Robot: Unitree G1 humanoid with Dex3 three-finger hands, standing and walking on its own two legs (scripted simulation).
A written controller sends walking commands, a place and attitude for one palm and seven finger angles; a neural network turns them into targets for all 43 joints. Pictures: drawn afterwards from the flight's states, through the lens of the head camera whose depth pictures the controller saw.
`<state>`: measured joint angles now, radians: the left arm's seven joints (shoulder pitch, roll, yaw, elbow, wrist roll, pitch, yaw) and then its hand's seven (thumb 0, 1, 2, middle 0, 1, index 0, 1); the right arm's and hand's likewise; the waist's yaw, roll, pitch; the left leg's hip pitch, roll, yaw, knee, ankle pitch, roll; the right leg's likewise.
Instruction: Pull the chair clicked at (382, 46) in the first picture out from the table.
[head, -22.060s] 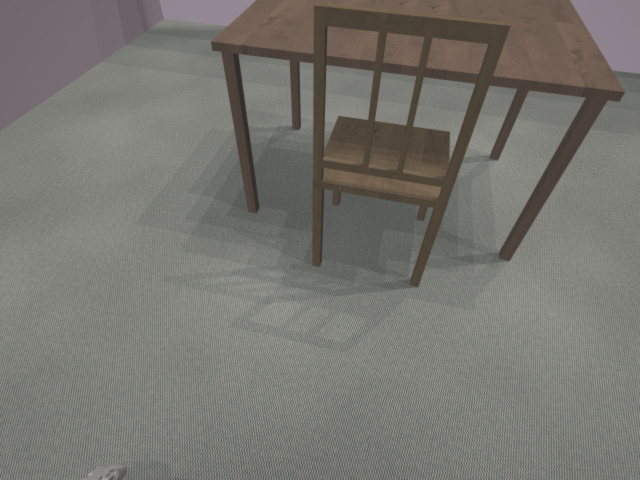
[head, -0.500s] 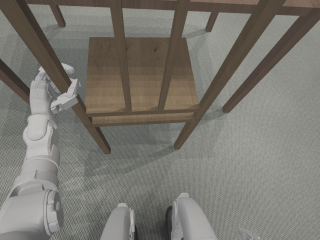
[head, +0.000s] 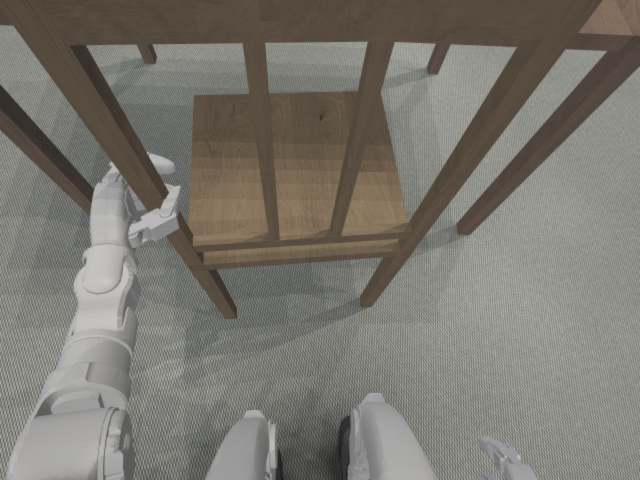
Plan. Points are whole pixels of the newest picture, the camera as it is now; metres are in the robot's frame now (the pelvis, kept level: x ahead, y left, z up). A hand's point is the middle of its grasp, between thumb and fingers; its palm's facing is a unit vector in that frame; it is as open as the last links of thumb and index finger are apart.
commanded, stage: step backward, pulling the chair out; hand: left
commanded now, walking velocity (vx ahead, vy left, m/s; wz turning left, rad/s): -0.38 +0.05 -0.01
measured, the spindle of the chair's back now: (267, 171) +0.47 +0.06 +0.03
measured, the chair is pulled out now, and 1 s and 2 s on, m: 0.03 0.12 0.14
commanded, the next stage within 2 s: none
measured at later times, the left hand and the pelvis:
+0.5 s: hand (188, 233) +0.40 +0.16 +0.00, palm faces +0.09 -0.98 -0.16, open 5.9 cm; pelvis +0.01 +0.00 +0.07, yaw -2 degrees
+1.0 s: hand (220, 315) +0.30 +0.11 +0.00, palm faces +0.03 -0.99 -0.17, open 5.7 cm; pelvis -0.07 -0.01 +0.06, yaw +0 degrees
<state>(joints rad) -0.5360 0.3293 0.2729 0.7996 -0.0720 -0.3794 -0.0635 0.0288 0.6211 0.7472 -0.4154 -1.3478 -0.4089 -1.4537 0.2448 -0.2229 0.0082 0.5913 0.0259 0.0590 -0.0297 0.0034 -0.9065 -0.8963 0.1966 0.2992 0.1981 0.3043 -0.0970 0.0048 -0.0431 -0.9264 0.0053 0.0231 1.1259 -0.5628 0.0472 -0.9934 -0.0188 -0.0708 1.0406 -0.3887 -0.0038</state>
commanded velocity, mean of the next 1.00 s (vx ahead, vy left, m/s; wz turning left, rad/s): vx -0.38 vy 0.01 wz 0.02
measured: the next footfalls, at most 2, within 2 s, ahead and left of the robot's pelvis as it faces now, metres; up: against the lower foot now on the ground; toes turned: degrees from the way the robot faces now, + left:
left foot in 1.92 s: -0.07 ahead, +0.14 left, +0.00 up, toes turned -2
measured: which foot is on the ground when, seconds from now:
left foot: down 0.00-1.00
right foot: down 0.00-1.00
